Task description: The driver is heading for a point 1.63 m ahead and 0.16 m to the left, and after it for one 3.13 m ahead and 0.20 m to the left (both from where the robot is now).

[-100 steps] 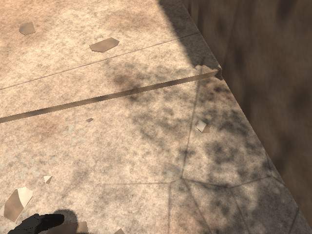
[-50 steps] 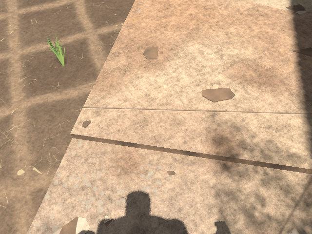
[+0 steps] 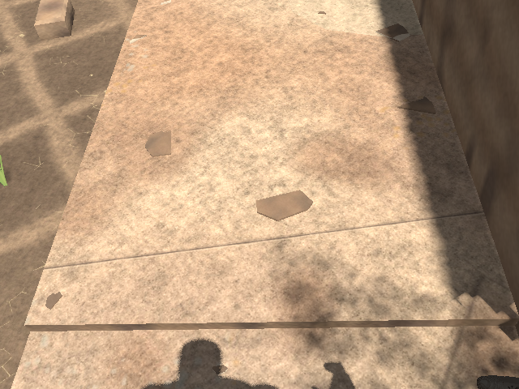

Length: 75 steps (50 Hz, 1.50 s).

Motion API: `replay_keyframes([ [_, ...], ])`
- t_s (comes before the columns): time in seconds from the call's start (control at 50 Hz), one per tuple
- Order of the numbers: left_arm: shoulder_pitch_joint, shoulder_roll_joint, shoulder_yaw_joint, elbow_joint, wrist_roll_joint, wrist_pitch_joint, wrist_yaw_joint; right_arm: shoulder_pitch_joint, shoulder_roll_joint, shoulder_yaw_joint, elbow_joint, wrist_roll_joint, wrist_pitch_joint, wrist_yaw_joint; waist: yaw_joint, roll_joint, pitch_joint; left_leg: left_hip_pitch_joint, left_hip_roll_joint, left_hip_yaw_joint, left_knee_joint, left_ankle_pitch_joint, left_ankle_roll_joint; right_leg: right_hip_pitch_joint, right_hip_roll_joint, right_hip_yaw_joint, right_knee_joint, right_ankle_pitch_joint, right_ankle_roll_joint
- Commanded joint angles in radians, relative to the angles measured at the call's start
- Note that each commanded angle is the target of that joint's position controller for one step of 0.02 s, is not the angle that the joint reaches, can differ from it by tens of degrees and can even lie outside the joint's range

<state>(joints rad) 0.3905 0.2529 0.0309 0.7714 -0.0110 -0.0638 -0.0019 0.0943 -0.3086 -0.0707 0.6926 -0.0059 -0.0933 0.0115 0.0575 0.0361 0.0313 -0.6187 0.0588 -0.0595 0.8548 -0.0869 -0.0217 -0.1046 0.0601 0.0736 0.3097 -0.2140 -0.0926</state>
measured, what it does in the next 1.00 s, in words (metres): walks ahead, turning left: left foot, then right foot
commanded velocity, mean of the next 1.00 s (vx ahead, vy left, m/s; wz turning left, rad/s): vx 0.49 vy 0.00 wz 0.18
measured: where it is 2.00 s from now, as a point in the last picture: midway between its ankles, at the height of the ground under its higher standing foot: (260, 207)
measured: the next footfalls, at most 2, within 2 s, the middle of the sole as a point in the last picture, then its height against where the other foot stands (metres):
left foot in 0.26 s outside the picture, level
right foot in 0.62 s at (367, 347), level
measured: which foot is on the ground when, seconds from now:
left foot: up 0.00-0.24, down 0.26-0.74, up 0.76-1.00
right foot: down 0.00-0.26, up 0.28-0.60, down 0.62-1.00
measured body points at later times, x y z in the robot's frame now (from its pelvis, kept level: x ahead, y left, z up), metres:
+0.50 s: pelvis +0.31 +0.03 -0.01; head +0.35 +0.03 +0.44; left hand +0.49 +0.28 -0.10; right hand +0.36 -0.25 -0.13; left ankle +0.33 +0.12 -0.75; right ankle +0.34 -0.12 -0.69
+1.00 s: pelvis +0.55 +0.00 +0.00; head +0.56 +0.02 +0.45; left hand +0.58 +0.30 -0.12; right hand +0.76 -0.25 -0.08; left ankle +0.58 +0.13 -0.69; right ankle +0.54 -0.15 -0.74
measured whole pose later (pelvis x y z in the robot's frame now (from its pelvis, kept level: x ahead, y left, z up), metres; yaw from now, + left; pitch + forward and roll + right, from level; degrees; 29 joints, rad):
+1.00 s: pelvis +0.55 +0.00 +0.00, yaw +15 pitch +0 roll -3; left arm 0.23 0.29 0.08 0.80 0.01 -0.06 0.01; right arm 0.20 -0.33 -0.07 0.68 0.03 0.04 0.01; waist 0.00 0.01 0.02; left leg -0.57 0.11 0.05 0.96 -0.32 -0.03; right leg -0.06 -0.03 -0.14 0.31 -0.50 0.00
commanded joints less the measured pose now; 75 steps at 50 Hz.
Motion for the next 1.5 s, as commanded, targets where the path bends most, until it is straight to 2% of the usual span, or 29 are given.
replay_keyframes([
  [0.02,-0.003,0.195,0.056,-0.053,-0.004,-0.008,0.025,-0.114,-0.043,-0.009,-0.082,0.003,-0.013,0.005,-0.006,-0.119,0.03,-0.043,-0.031,0.015,-0.191,0.161,-0.034,-0.008,-0.186,0.169,-0.142,0.164,-0.11],
  [0.18,0.083,0.194,0.065,0.009,-0.007,0.011,0.039,-0.255,-0.048,0.002,-0.125,0.016,-0.044,0.044,0.039,-0.125,0.07,-0.018,-0.049,0.031,-0.407,0.182,0.027,0.151,-0.264,0.199,-0.057,0.299,-0.089],
  [0.22,0.061,0.215,0.073,0.003,0.0,0.02,0.038,-0.176,-0.088,-0.015,-0.107,0.008,-0.047,0.04,-0.003,-0.154,0.017,0.087,-0.083,0.065,-0.401,0.081,0.062,0.193,-0.259,0.188,0.041,0.591,-0.067],
  [0.26,0.024,0.205,0.062,-0.016,0.01,0.028,0.034,0.072,-0.151,-0.042,-0.054,0.004,-0.045,0.023,-0.138,-0.17,-0.179,0.462,-0.074,0.075,-0.387,0.106,0.138,0.12,-0.196,0.139,0.346,0.846,-0.027],
  [0.28,0.028,0.148,0.04,-0.037,0.033,0.026,0.033,0.263,-0.201,-0.047,-0.025,-0.011,-0.04,0.015,-0.194,-0.049,-0.349,0.787,0.112,-0.159,-0.329,0.108,0.213,-0.088,-0.121,0.111,0.646,0.526,-0.001],
  [0.3,0.211,0.052,0.014,-0.022,0.005,0.013,0.019,0.321,-0.228,-0.058,0.029,-0.004,-0.036,0.029,-0.095,0.309,-0.467,1.104,0.328,-0.679,-0.446,-0.115,0.389,-0.466,0.064,0.094,0.993,-0.344,0.069],
  [0.32,0.13,0.159,0.026,-0.016,-0.009,-0.002,0.015,0.298,-0.124,-0.033,0.025,0.028,-0.035,0.031,-0.142,0.178,-0.376,1.046,0.283,-0.718,-0.538,-0.272,0.35,-0.57,0.004,0.143,1.069,-0.334,0.062],
  [0.34,-0.023,0.204,0.038,-0.055,-0.019,-0.015,0.009,0.216,-0.096,-0.023,0.016,0.032,-0.029,0.025,-0.148,0.089,-0.208,0.893,0.244,-0.542,-0.556,-0.222,0.311,-0.612,-0.052,0.097,1.05,-0.238,0.06],
  [0.38,-0.148,0.18,0.036,-0.089,0.009,-0.044,0.011,0.137,-0.094,-0.017,0.003,0.013,-0.014,0.02,-0.102,-0.064,-0.061,0.635,0.17,-0.39,-0.602,0.027,0.287,-0.572,-0.117,0.041,0.922,-0.137,0.067],
  [0.4,-0.136,0.163,0.034,-0.096,0.014,-0.048,0.007,0.136,-0.088,-0.011,0.003,0.0,-0.013,0.016,-0.072,-0.034,-0.062,0.581,0.148,-0.361,-0.624,0.1,0.292,-0.527,-0.135,0.042,0.885,-0.118,0.073],
  [0.46,-0.121,0.109,0.019,-0.11,0.025,-0.039,0.003,0.146,-0.092,-0.012,0.013,0.022,-0.012,0.007,-0.039,0.016,-0.055,0.491,0.12,-0.288,-0.671,0.147,0.319,-0.492,-0.15,0.013,0.707,-0.129,0.116],
  [0.56,-0.312,0.082,-0.002,-0.164,0.021,-0.044,-0.004,0.199,-0.153,-0.033,0.027,0.033,0.011,-0.016,-0.098,0.031,-0.015,0.328,0.049,-0.179,-0.678,0.096,0.256,-0.344,-0.09,-0.031,0.35,0.189,0.16],
  [0.66,-0.414,0.133,0.023,-0.209,0.001,-0.045,-0.01,0.336,-0.106,-0.017,0.053,0.054,0.048,-0.021,-0.13,-0.001,-0.055,0.444,0.058,-0.294,-0.56,-0.038,0.193,-0.235,-0.044,-0.015,0.17,0.115,0.13],
  [0.7,-0.362,0.156,0.049,-0.197,0.005,-0.056,-0.009,0.356,-0.108,-0.009,0.067,0.056,0.055,-0.021,-0.086,-0.008,-0.142,0.402,0.003,-0.285,-0.409,0.16,0.135,0.053,-0.059,0.005,0.084,0.203,0.076],
  [0.74,-0.021,0.251,0.098,-0.12,0.002,-0.027,0.009,0.246,-0.067,0.008,0.0,0.036,0.044,-0.015,0.093,-0.119,-0.396,-0.015,-0.089,-0.15,0.037,-0.049,0.025,0.635,-0.331,0.251,0.114,0.14,-0.048],
  [0.76,0.025,0.255,0.102,-0.088,-0.01,-0.006,0.011,0.278,-0.042,0.02,-0.029,0.044,0.046,-0.02,0.073,-0.284,-0.468,-0.127,-0.08,-0.098,0.234,-0.507,0.018,0.645,-0.522,0.48,0.064,0.014,-0.129],
  [0.78,-0.048,0.179,0.082,-0.105,0.011,0.003,0.022,0.238,-0.109,-0.001,-0.014,0.054,0.062,-0.027,0.064,-0.154,-0.314,-0.179,-0.01,-0.081,0.317,-0.457,0.003,0.485,-0.497,0.414,0.024,-0.082,-0.113],
  [0.82,-0.18,0.11,0.059,-0.096,0.021,0.012,0.027,0.184,-0.108,-0.013,-0.021,0.047,0.08,-0.031,0.0,-0.161,-0.115,-0.148,0.041,-0.005,0.325,-0.383,-0.009,0.225,-0.365,0.205,-0.023,-0.074,-0.04],
  [0.86,-0.247,0.103,0.053,-0.094,0.032,0.007,0.026,0.202,-0.059,-0.008,-0.02,0.04,0.101,-0.022,-0.055,-0.209,-0.035,-0.056,0.051,0.04,0.366,-0.321,-0.025,0.023,-0.325,0.083,-0.091,-0.039,-0.034],
  [0.94,-0.379,0.15,0.067,-0.1,0.027,-0.02,0.016,0.248,-0.054,-0.009,-0.034,0.033,0.132,-0.005,-0.167,-0.18,-0.035,0.152,0.086,0.053,0.221,-0.177,-0.016,-0.144,-0.31,-0.077,-0.138,-0.011,-0.026],
  [1.04,-0.342,0.226,0.095,-0.044,-0.006,-0.014,-0.008,0.215,-0.061,-0.013,-0.028,0.041,0.143,0.012,-0.179,-0.12,0.012,0.354,0.022,0.205,-0.103,-0.282,0.046,-0.125,-0.333,-0.16,-0.036,-0.07,-0.048],
  [1.08,-0.343,0.154,0.07,-0.069,0.015,0.001,-0.002,0.518,-0.161,-0.069,0.097,0.036,0.131,0.01,-0.294,0.152,-0.1,0.695,-0.133,0.251,-0.203,-0.264,0.123,-0.255,-0.17,-0.292,0.54,0.179,0.01],
  [1.1,-0.339,0.085,0.04,-0.117,0.027,0.001,-0.015,0.574,-0.223,-0.081,0.115,0.046,0.124,0.002,-0.27,0.399,-0.099,0.84,0.076,-0.178,-0.378,-0.412,0.249,-0.607,-0.065,-0.265,0.914,-0.37,0.09],
  [1.12,-0.302,0.079,0.026,-0.112,-0.003,-0.017,-0.041,0.47,-0.132,-0.03,0.057,0.036,0.097,0.01,-0.182,0.289,-0.152,0.776,0.197,-0.449,-0.525,-0.424,0.271,-0.638,-0.097,-0.059,1.007,-0.444,0.067],
  [1.16,-0.357,0.141,0.037,-0.114,-0.029,-0.008,-0.046,0.301,-0.128,-0.018,0.002,0.041,0.076,0.016,-0.112,0.004,-0.075,0.647,0.233,-0.343,-0.567,-0.278,0.188,-0.616,-0.154,-0.078,0.924,-0.364,0.061],
  [1.2,-0.4,0.131,0.03,-0.144,-0.03,0.021,-0.024,0.191,-0.134,-0.008,0.006,0.018,0.065,0.008,-0.065,0.011,-0.022,0.502,0.276,-0.374,-0.651,-0.339,0.197,-0.6,-0.21,-0.047,0.893,-0.266,0.078],
  [1.34,-0.305,0.1,0.044,-0.113,-0.022,0.067,-0.027,0.16,-0.083,0.014,0.027,-0.029,0.044,-0.023,-0.005,0.017,-0.028,0.639,0.154,0.097,-0.721,-0.07,0.129,-0.621,-0.117,-0.089,0.848,-0.004,0.107],
  [1.44,-0.257,0.116,0.054,-0.128,-0.016,0.102,-0.033,0.034,-0.156,-0.022,0.046,-0.013,0.063,-0.012,0.061,0.078,-0.014,0.703,0.213,0.246,-0.687,0.36,0.129,-0.421,-0.132,-0.183,0.634,-0.083,0.041],
  [1.5,-0.002,0.209,0.111,-0.086,-0.029,0.136,-0.015,-0.062,-0.157,-0.034,0.048,0.018,0.047,-0.009,0.161,0.091,-0.081,0.67,0.244,0.251,-0.352,0.681,0.15,-0.156,-0.132,-0.181,0.512,-0.14,-0.043],
])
